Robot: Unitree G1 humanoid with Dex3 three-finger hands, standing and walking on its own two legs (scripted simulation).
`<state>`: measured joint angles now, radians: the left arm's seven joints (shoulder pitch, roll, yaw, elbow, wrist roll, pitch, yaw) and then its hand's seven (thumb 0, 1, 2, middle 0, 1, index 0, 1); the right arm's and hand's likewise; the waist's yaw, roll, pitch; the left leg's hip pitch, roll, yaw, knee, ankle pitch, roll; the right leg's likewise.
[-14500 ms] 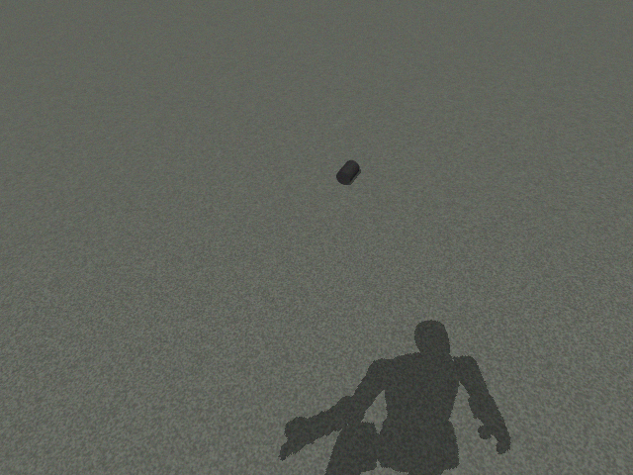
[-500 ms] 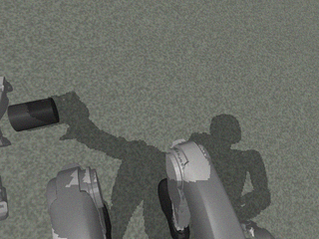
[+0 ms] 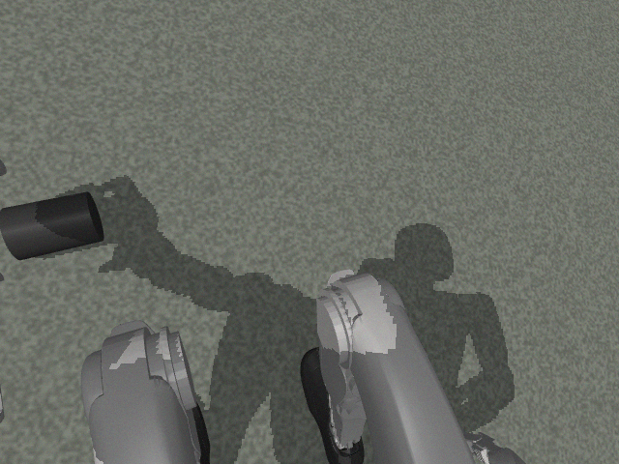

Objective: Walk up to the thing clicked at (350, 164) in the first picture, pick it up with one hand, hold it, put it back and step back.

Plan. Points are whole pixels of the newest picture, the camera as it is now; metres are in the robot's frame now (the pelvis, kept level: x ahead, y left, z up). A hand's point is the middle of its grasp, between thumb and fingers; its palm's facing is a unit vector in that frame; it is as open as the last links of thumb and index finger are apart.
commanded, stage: rise first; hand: left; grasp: from above
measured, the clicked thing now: (55, 225) +0.49 +0.29 -0.29
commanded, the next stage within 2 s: approach in 0.46 s
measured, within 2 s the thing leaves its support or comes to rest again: neither
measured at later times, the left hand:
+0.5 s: hand out of the picture +0.45 +0.33 -0.15, palm faces -0.44 -0.06 -0.90, open 13.9 cm
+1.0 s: hand (46, 187) +0.50 +0.26 -0.16, palm faces -0.39 -0.04 -0.92, open 14.1 cm
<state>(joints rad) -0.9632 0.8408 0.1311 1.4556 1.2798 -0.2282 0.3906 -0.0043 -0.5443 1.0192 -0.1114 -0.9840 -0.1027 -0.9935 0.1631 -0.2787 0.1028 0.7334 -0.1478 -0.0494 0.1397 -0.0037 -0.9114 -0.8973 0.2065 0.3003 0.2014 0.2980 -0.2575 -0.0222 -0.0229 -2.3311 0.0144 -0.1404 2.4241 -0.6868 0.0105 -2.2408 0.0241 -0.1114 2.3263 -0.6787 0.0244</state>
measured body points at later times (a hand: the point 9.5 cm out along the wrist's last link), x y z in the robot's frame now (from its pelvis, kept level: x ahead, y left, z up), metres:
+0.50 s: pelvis +0.00 +0.00 +0.00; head +0.23 +0.08 +0.38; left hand +0.47 +0.33 -0.10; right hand +0.05 -0.27 -0.09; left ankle +0.07 +0.12 -0.29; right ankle +0.10 -0.12 -0.29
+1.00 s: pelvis +0.00 +0.00 +0.00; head +0.24 +0.07 +0.37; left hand +0.52 +0.26 -0.11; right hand +0.02 -0.27 -0.08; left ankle +0.07 +0.12 -0.29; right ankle +0.10 -0.12 -0.29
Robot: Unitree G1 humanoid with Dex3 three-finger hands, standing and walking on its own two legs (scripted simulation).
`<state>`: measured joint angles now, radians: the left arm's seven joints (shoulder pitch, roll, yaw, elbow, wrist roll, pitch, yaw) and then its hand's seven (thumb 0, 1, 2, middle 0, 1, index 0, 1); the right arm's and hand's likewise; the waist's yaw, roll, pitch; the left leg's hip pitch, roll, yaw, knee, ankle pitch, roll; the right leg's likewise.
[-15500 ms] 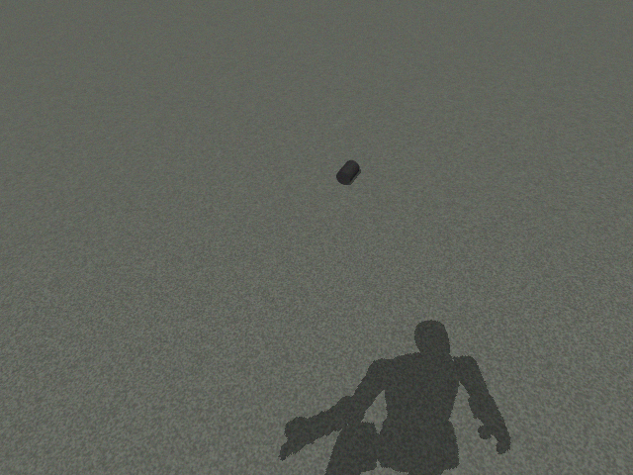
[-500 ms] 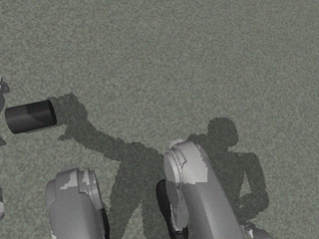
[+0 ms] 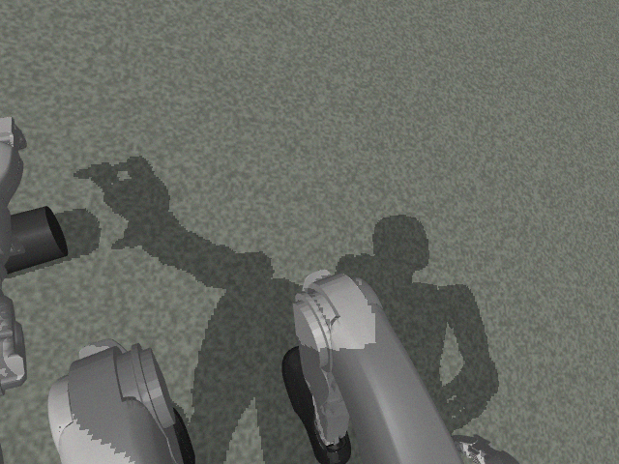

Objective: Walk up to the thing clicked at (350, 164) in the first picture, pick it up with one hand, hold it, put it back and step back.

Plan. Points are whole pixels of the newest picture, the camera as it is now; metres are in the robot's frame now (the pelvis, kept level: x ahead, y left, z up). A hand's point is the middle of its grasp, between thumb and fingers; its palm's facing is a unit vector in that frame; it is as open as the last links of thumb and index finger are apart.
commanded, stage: approach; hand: left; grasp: from above
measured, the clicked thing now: (14, 243) +0.50 +0.30 -0.29
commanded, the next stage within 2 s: close in in 0.30 s
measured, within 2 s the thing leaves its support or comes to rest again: neither
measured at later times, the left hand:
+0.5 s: hand out of the picture +0.49 +0.31 -0.17, palm faces -0.43 -0.06 -0.90, open 14.1 cm
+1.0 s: hand out of the picture +0.48 +0.30 -0.22, palm faces -0.48 -0.09 -0.87, open 14.4 cm
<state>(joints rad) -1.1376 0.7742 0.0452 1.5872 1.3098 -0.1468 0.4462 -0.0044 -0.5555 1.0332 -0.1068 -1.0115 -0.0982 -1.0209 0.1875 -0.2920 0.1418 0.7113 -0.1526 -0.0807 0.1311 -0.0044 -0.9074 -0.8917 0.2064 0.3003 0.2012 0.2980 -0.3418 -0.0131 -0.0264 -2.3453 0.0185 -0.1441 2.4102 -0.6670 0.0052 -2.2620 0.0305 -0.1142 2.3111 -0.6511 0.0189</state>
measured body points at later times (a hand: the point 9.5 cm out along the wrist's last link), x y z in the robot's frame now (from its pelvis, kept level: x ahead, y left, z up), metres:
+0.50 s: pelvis +0.00 +0.00 -0.01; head +0.25 +0.10 +0.36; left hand +0.50 +0.31 -0.12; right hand +0.06 -0.28 -0.09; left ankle +0.08 +0.13 -0.30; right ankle +0.11 -0.12 -0.29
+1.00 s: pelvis +0.00 +0.00 -0.02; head +0.28 +0.08 +0.33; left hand +0.50 +0.30 -0.17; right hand +0.01 -0.26 -0.09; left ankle +0.08 +0.12 -0.30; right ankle +0.11 -0.12 -0.30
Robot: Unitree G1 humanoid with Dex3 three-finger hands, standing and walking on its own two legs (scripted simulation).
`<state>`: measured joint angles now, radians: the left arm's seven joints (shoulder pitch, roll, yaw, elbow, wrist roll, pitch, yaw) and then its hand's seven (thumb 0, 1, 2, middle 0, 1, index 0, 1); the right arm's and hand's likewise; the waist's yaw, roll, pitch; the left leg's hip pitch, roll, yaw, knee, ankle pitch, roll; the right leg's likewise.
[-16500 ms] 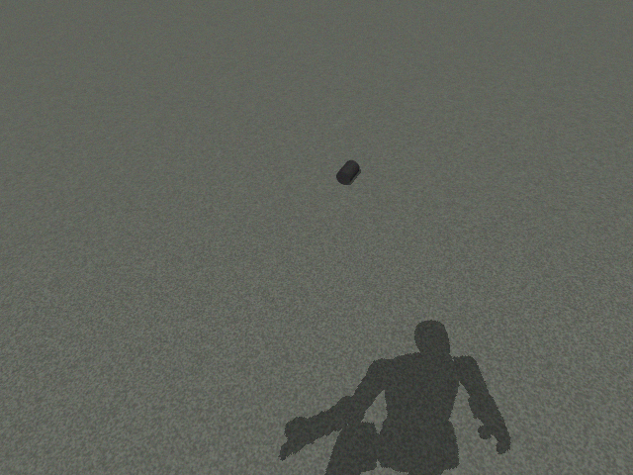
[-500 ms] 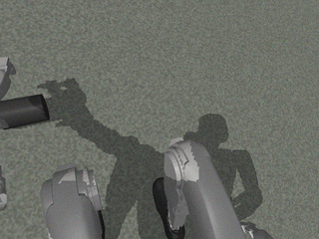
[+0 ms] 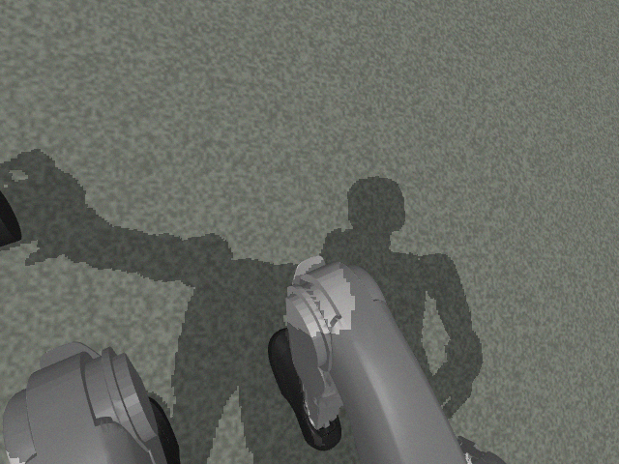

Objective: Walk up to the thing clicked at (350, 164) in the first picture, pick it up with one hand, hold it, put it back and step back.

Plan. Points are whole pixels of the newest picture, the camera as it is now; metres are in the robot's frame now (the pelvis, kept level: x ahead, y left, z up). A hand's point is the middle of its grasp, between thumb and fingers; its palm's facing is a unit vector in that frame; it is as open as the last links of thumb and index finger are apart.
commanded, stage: rest palm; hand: left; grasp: from above
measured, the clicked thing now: out of the picture +0.49 +0.31 -0.27
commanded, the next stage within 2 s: close in 0.72 s
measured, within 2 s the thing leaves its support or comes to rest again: neither
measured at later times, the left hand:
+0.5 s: hand out of the picture +0.47 +0.31 -0.23, palm faces -0.42 -0.11 -0.90, open 14.3 cm
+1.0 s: hand out of the picture +0.48 +0.30 -0.24, palm faces -0.42 -0.12 -0.90, open 13.4 cm
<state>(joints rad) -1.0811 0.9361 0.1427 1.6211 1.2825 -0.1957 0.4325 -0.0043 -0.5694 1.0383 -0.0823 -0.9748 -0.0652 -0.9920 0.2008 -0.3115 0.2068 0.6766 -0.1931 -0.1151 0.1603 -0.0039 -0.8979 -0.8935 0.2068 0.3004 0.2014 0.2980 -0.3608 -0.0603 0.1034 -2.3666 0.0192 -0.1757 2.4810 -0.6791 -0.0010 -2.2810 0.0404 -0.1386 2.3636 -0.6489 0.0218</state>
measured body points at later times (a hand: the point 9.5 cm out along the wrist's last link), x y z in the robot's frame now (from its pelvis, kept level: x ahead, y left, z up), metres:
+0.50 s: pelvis +0.00 +0.01 -0.01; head +0.27 +0.11 +0.34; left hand +0.49 +0.32 -0.17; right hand +0.04 -0.25 -0.07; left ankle +0.07 +0.13 -0.28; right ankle +0.11 -0.11 -0.28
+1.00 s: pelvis +0.00 +0.01 -0.01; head +0.28 +0.11 +0.33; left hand +0.49 +0.31 -0.19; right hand +0.02 -0.25 -0.06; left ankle +0.07 +0.13 -0.28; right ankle +0.11 -0.11 -0.28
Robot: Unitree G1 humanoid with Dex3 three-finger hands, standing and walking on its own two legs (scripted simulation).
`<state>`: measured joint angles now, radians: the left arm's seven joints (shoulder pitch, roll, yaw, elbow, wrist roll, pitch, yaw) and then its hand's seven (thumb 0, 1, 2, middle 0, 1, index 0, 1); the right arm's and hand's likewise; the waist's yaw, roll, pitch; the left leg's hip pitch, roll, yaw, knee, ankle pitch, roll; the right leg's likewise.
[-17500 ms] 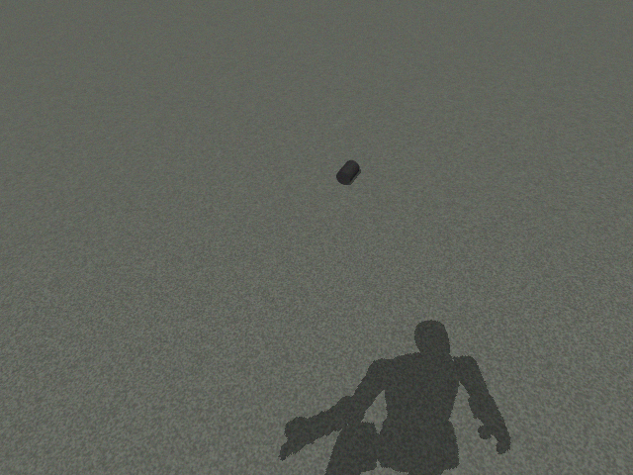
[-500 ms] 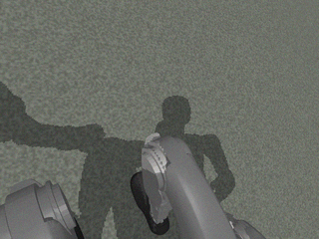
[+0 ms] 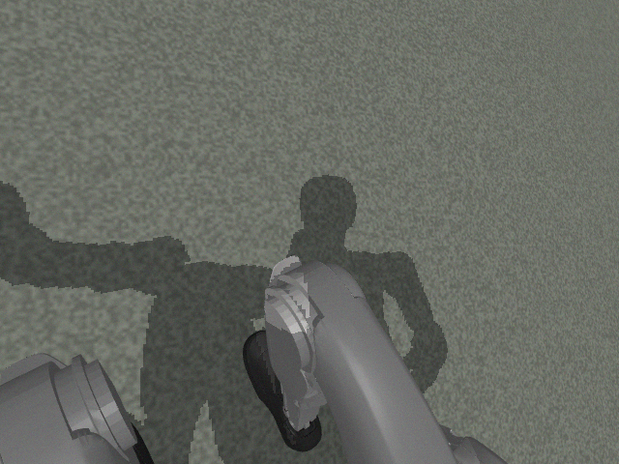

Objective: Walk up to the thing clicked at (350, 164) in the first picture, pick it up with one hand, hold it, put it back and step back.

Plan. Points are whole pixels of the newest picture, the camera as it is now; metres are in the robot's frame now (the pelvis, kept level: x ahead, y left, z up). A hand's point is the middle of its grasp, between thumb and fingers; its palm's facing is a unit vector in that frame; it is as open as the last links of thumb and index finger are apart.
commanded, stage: close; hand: left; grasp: from above
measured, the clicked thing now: out of the picture +0.47 +0.33 -0.27
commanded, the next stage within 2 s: settle in 1.34 s
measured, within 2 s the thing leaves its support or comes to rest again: leaves its support in 1.70 s
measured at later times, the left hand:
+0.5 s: hand out of the picture +0.45 +0.33 -0.24, palm faces -0.44 -0.14 -0.89, open 11.2 cm
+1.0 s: hand out of the picture +0.45 +0.33 -0.23, palm faces -0.42 -0.15 -0.89, open 10.8 cm
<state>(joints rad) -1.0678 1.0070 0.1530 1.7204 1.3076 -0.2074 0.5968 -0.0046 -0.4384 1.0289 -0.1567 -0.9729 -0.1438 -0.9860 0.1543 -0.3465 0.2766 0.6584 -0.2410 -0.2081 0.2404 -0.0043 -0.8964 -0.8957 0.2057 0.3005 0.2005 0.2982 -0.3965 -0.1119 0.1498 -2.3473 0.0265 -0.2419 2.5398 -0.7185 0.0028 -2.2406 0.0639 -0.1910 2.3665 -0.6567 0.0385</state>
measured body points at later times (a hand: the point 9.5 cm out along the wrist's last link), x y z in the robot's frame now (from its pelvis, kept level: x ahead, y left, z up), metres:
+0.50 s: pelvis +0.00 +0.00 +0.00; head +0.27 +0.12 +0.33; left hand +0.47 +0.33 -0.19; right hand +0.04 -0.25 -0.06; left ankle +0.06 +0.13 -0.27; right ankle +0.11 -0.11 -0.27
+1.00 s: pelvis +0.00 +0.00 +0.00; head +0.27 +0.12 +0.34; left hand +0.47 +0.34 -0.18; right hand +0.04 -0.26 -0.05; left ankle +0.06 +0.13 -0.27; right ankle +0.11 -0.11 -0.27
